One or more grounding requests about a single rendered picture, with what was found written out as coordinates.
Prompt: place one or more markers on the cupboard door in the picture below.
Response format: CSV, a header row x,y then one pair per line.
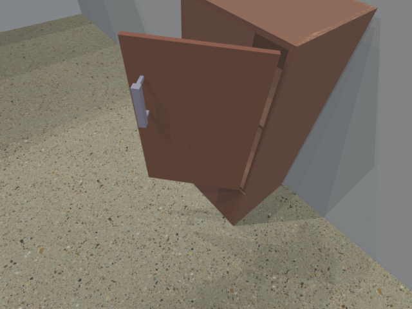
x,y
205,101

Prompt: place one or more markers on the handle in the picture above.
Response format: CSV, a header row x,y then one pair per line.
x,y
139,104

